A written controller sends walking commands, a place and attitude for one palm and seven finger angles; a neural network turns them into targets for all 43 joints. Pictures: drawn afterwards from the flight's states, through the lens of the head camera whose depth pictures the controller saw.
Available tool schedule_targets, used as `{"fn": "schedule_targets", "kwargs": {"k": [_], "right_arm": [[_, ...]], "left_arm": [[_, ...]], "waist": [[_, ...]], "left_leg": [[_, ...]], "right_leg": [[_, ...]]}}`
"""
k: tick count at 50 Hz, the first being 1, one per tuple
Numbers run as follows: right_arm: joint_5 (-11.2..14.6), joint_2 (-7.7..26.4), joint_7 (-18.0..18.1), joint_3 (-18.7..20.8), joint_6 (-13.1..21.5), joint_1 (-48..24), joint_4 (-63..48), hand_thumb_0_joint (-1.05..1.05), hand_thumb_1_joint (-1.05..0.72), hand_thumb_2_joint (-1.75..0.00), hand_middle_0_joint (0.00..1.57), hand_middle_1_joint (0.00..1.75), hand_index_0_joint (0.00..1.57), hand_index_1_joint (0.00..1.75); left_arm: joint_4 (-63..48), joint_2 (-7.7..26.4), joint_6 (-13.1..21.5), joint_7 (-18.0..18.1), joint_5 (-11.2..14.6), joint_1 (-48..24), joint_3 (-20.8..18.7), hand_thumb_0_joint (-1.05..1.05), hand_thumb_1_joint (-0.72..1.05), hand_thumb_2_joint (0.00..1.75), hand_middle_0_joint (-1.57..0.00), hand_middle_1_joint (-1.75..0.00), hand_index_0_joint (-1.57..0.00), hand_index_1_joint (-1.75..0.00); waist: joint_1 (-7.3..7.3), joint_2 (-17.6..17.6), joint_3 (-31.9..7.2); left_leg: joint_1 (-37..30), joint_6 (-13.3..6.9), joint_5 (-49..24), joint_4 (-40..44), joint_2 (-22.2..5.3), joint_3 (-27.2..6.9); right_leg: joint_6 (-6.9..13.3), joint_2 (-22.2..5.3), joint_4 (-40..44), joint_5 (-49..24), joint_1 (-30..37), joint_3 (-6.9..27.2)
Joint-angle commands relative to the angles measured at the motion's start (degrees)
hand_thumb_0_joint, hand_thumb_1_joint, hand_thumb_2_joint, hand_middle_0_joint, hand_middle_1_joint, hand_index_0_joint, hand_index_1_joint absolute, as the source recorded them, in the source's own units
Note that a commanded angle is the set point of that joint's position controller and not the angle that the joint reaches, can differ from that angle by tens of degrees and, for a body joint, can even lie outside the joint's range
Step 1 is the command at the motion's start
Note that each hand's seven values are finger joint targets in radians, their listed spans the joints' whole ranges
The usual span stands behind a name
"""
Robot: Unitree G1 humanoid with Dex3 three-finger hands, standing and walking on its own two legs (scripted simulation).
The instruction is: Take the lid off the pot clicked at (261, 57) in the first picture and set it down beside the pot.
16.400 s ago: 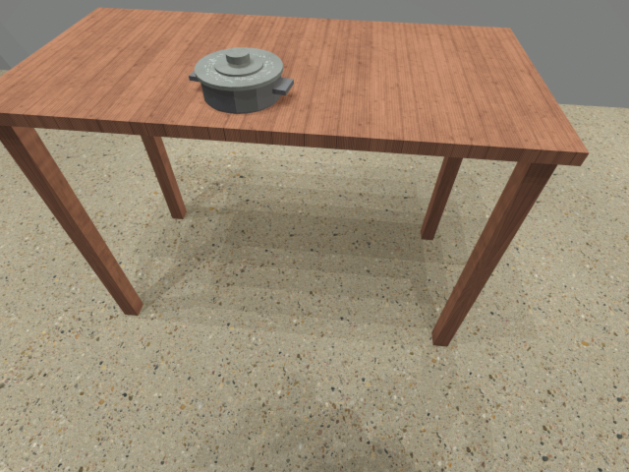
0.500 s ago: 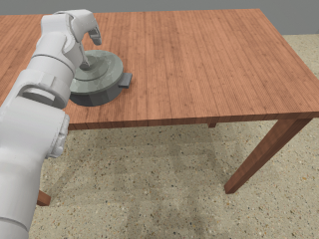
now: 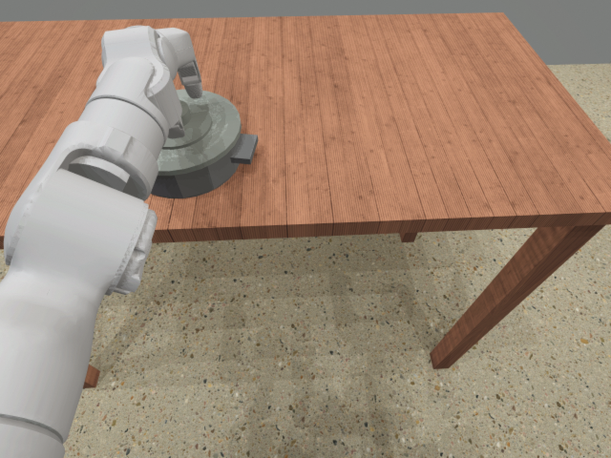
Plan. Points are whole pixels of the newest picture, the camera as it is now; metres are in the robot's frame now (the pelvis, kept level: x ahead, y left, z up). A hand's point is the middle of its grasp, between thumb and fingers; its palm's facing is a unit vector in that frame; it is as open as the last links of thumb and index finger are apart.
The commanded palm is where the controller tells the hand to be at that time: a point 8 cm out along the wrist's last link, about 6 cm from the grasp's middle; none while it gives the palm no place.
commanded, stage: lower the open fingers around the knob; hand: left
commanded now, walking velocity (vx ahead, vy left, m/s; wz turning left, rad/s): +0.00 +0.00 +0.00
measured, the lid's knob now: (172, 114) +0.54 +0.14 +0.16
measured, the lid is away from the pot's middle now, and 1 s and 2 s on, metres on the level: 0.00 0.00 0.00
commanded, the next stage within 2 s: close the fingers and squeeze the knob in 0.62 s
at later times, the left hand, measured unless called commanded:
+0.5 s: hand (169, 108) +0.52 +0.13 +0.18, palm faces -0.37 -0.09 -0.92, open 10.5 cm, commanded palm +0.51 +0.14 +0.23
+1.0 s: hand (166, 110) +0.52 +0.14 +0.18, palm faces -0.38 -0.11 -0.92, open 10.4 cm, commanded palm +0.51 +0.14 +0.23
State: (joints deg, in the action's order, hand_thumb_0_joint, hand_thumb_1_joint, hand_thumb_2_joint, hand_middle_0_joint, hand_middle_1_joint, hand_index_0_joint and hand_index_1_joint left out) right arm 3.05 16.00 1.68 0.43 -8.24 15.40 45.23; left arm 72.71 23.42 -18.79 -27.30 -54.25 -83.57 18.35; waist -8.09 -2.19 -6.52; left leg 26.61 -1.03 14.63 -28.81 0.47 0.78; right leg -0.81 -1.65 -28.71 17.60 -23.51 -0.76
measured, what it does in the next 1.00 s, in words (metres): stands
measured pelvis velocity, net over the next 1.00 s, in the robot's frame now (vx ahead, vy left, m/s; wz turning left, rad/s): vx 0.00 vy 0.01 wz -0.02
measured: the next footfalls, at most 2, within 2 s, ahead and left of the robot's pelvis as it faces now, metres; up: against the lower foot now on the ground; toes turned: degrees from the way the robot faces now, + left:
none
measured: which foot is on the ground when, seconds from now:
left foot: down 0.00-1.00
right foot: down 0.00-1.00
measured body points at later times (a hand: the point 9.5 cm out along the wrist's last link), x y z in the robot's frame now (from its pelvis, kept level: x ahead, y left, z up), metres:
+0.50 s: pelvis +0.00 +0.00 +0.00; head +0.06 +0.00 +0.44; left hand +0.53 +0.13 +0.24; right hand +0.00 -0.27 -0.14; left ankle -0.02 +0.11 -0.73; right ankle -0.05 -0.13 -0.73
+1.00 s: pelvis +0.00 +0.01 +0.00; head +0.06 +0.00 +0.44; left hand +0.53 +0.14 +0.23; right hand +0.00 -0.27 -0.14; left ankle -0.02 +0.11 -0.73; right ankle -0.05 -0.13 -0.73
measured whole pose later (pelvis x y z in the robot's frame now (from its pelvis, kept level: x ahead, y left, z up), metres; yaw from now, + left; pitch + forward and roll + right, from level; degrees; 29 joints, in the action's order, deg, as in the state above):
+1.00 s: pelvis +0.00 +0.01 +0.00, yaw -1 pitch +14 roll +0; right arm 3.3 16.0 2.4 0.4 -9.0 17.9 44.4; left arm 73.2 26.0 -16.7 -24.8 -54.8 -81.8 15.7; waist -9.4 -1.7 -7.2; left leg 29.1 -1.4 16.2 -31.4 0.1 1.8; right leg -1.2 -1.3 -30.5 18.2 -26.1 0.4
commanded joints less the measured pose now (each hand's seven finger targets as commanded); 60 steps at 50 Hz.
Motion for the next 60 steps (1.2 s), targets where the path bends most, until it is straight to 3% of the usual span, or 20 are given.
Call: {"fn": "schedule_targets", "kwargs": {"k": [1, 5, 6, 9, 13, 18, 20, 21, 25, 29, 35, 36, 37, 38, 40, 44, 48, 50, 56, 60], "right_arm": [[-0.8, 9.8, 1.3, 2.5, 1.0, 4.0, -3.6, 0.0, -0.9, -0.9, 0.2, 0.3, 0.2, 0.3], [-0.8, 9.2, 1.7, 2.9, 1.9, 5.2, -4.0, 0.0, -0.9, -0.9, 0.2, 0.3, 0.2, 0.3], [-0.9, 9.2, 1.6, 3.0, 1.9, 5.8, -3.6, 0.0, -0.9, -0.9, 0.2, 0.3, 0.2, 0.3], [-0.4, 9.8, 1.2, 2.9, 1.6, 6.4, -3.7, 0.0, -0.9, -0.9, 0.2, 0.3, 0.2, 0.3], [-1.1, 9.8, 0.7, 3.8, 1.5, 6.5, -3.8, 0.0, -0.9, -0.9, 0.2, 0.3, 0.2, 0.3], [-0.5, 10.1, 0.9, 3.1, 1.1, 6.9, -3.6, 0.0, -0.9, -0.9, 0.2, 0.3, 0.2, 0.3], [-0.5, 10.1, 0.8, 3.4, 0.9, 6.8, -3.7, 0.0, -0.9, -0.9, 0.2, 0.3, 0.2, 0.3], [-0.7, 10.1, 0.6, 3.3, 0.8, 6.6, -3.9, 0.0, -0.9, -0.9, 0.2, 0.3, 0.2, 0.3], [-0.1, 10.0, 1.1, 2.9, 0.2, 6.2, -3.9, 0.0, -0.9, -0.9, 0.2, 0.3, 0.2, 0.3], [-0.4, 9.6, 1.2, 2.7, 0.1, 5.6, -4.5, 0.0, -0.9, -0.9, 0.2, 0.3, 0.2, 0.3], [-0.1, 10.0, 1.6, 2.7, 0.1, 5.5, -4.5, 0.0, -0.9, -0.9, 0.2, 0.3, 0.2, 0.3], [-0.2, 9.7, 1.4, 2.8, 0.1, 5.4, -4.6, 0.0, -0.9, -0.9, 0.2, 0.3, 0.2, 0.3], [-0.3, 9.6, 1.4, 2.8, 0.2, 5.6, -4.7, 0.0, -0.9, -0.9, 0.2, 0.3, 0.2, 0.3], [-0.4, 9.5, 1.4, 2.8, 0.2, 5.7, -4.7, 0.0, -0.9, -0.9, 0.2, 0.3, 0.2, 0.3], [-0.2, 9.7, 1.4, 2.8, 0.2, 5.7, -4.6, 0.0, -0.9, -0.9, 0.2, 0.3, 0.2, 0.3], [0.1, 9.7, 1.5, 2.6, 0.0, 5.9, -4.4, 0.0, -0.9, -0.9, 0.2, 0.3, 0.2, 0.3], [-0.2, 9.7, 1.5, 2.6, 0.2, 6.2, -4.3, 0.0, -0.9, -0.9, 0.2, 0.3, 0.2, 0.3], [-0.3, 9.7, 1.2, 3.0, 0.4, 6.5, -4.4, 0.0, -0.9, -0.9, 0.2, 0.3, 0.2, 0.3], [-0.6, 9.9, 1.1, 3.2, 0.5, 6.8, -4.3, 0.0, -0.9, -0.9, 0.2, 0.3, 0.2, 0.3], [-0.3, 9.7, 0.9, 3.4, 0.5, 6.7, -4.6, 0.0, -0.9, -0.9, 0.2, 0.3, 0.2, 0.3]], "left_arm": [[-11.1, 15.6, 0.9, 2.5, -1.6, -33.9, -5.9, 0.0, -0.2, 1.13, -0.66, -0.33, -0.66, -0.33], [-12.9, 14.5, 2.7, 3.3, -2.0, -33.9, -4.7, 0.0, -0.2, 1.13, -0.66, -0.33, -0.66, -0.33], [-9.9, 16.3, 2.6, 3.4, -3.4, -31.1, -6.9, 0.0, -0.2, 1.13, -0.66, -0.33, -0.66, -0.33], [-3.9, 11.1, 1.9, 2.8, -2.1, -22.7, -3.3, 0.0, -0.2, 1.13, -0.66, -0.33, -0.66, -0.33], [-12.1, 11.7, 2.9, 2.7, -1.5, -30.0, -3.9, 0.0, -0.2, 1.13, -0.66, -0.33, -0.66, -0.33], [-5.2, 12.4, 2.3, 2.2, -0.8, -21.7, -4.8, 0.0, -0.2, 1.13, -0.66, -0.33, -0.66, -0.33], [-7.6, 8.6, 2.4, 2.3, 0.5, -21.4, -2.2, 0.0, -0.2, 1.13, -0.66, -0.33, -0.66, -0.33], [-8.3, 12.7, 2.6, 2.6, -0.8, -21.5, -5.1, 0.0, -0.2, 1.13, -0.66, -0.33, -0.66, -0.33], [-6.3, 10.1, 2.3, 2.8, 0.1, -21.5, -2.6, 0.0, -0.2, 1.13, -0.66, -0.33, -0.66, -0.33], [-7.9, 14.2, 1.9, 3.3, -1.6, -25.4, -5.1, 0.0, -0.2, 1.13, -0.66, -0.33, -0.66, -0.33], [-7.6, 11.4, 1.9, 3.4, -0.5, -24.5, -3.1, 0.0, -0.2, 1.13, -0.66, -0.33, -0.66, -0.33], [-7.6, 14.3, 1.9, 3.5, -1.7, -24.9, -5.1, 0.0, -0.2, 1.13, -0.66, -0.33, -0.66, -0.33], [-7.9, 12.0, 1.9, 3.3, -1.8, -25.7, -3.3, 0.0, -0.11, 0.96, -0.49, -0.7, -0.49, -0.7], [-8.1, 14.5, 2.1, 3.4, -1.9, -24.7, -5.5, 0.0, -0.1, 0.96, -0.49, -0.72, -0.49, -0.72], [-7.5, 10.2, 2.2, 3.1, -0.6, -22.6, -2.6, 0.0, -0.08, 0.97, -0.49, -0.76, -0.49, -0.76], [-5.5, 12.3, 1.8, 3.3, -1.8, -24.4, -3.1, 0.0, -0.05, 0.97, -0.49, -0.82, -0.49, -0.82], [-6.7, 13.8, 2.0, 3.8, -2.3, -25.3, -4.5, 0.0, -0.01, 0.97, -0.5, -0.88, -0.5, -0.88], [-8.5, 9.1, 2.4, 3.4, -0.9, -24.3, -1.8, 0.0, 0.01, 0.97, -0.51, -0.9, -0.51, -0.9], [-9.8, 14.2, 2.7, 2.8, -1.3, -25.1, -5.7, 0.0, 0.07, 0.96, -0.54, -0.96, -0.54, -0.96], [-9.7, 9.2, 2.7, 2.1, 0.5, -22.1, -2.2, 0.0, 0.12, 0.94, -0.56, -1.0, -0.56, -1.0]], "waist": [[-1.93, 4.9, -23.6], [-1.51, -0.7, -27.2], [-1.07, 2.0, -27.4], [-1.44, 5.2, -20.4], [-1.67, 1.9, -26.7], [-1.46, 6.1, -19.5], [-1.44, 3.4, -19.6], [-0.74, 4.1, -21.7], [-1.79, 3.8, -17.8], [-1.48, 3.8, -20.7], [-1.93, 4.1, -20.9], [-1.53, 4.0, -22.9], [-1.95, 3.1, -22.7], [-1.42, 4.0, -23.3], [-1.66, 2.0, -21.4], [-2.27, 3.9, -18.7], [-1.72, 2.1, -21.7], [-1.63, -0.6, -22.8], [-1.42, 4.5, -24.9], [-1.52, 3.1, -21.9]], "left_leg": [[-16.7, -3.2, -19.6, -0.7, 3.4, -0.5], [-20.2, -2.7, -27.8, -2.4, 3.1, -1.2], [-19.9, -2.6, -27.9, -2.6, 2.7, -1.3], [-15.9, -2.8, -24.8, -2.0, 2.6, 0.0], [-21.5, -3.1, -30.9, -3.5, 2.2, -0.9], [-15.5, -3.3, -25.3, -2.7, 2.7, 0.2], [-17.1, -3.2, -27.1, -2.7, 2.5, 0.3], [-17.2, -3.1, -26.9, -3.0, 2.4, 0.0], [-14.9, -3.1, -22.4, -2.3, 2.6, 0.7], [-15.1, -3.2, -20.5, -2.2, 2.7, 0.4], [-15.5, -3.1, -23.3, -2.7, 2.6, 0.5], [-16.0, -3.0, -22.9, -2.9, 2.3, 0.2], [-16.4, -3.1, -23.6, -3.1, 2.5, 0.3], [-16.2, -3.2, -23.8, -3.3, 2.5, 0.2], [-16.9, -2.9, -25.9, -3.4, 2.4, 0.4], [-14.0, -3.1, -19.0, -2.5, 2.7, 0.6], [-15.7, -3.0, -22.0, -3.0, 2.5, -0.1], [-18.6, -2.7, -27.7, -3.7, 2.1, -0.5], [-17.2, -3.2, -26.5, -3.9, 2.3, -0.2], [-17.9, -3.3, -28.8, -3.9, 2.3, 0.2]], "right_leg": [[2.1, 4.0, 1.9, -24.7, 4.8, -0.7], [2.5, 4.2, 0.9, -27.5, 3.9, -1.0], [2.2, 4.4, 0.6, -26.4, 3.6, -0.9], [1.9, 4.5, 1.3, -25.2, 1.8, -1.5], [1.9, 4.5, 0.7, -27.4, 1.5, -0.9], [1.8, 4.6, 1.0, -26.4, 2.0, -1.5], [2.1, 4.4, 0.8, -26.6, 1.0, -2.0], [1.8, 4.4, 0.5, -26.4, 2.1, -1.4], [2.2, 4.3, 0.9, -24.6, 0.8, -2.0], [2.2, 4.2, 0.8, -24.0, 2.2, -1.2], [2.2, 4.1, 0.3, -25.5, 1.6, -1.7], [1.9, 4.1, 0.1, -24.6, 2.0, -1.1], [2.0, 4.2, 0.2, -25.1, 1.2, -1.0], [2.0, 4.3, 0.1, -25.6, 2.4, -1.1], [2.3, 4.3, 0.1, -25.8, 0.7, -1.6], [2.1, 4.5, 1.0, -22.5, 0.2, -1.4], [2.3, 4.5, 0.3, -23.2, 0.5, -1.3], [2.6, 4.5, -0.2, -24.6, -0.9, -1.8], [1.9, 4.6, -0.3, -26.4, 2.2, -1.3], [2.1, 4.5, 0.2, -27.2, 0.9, -1.7]]}}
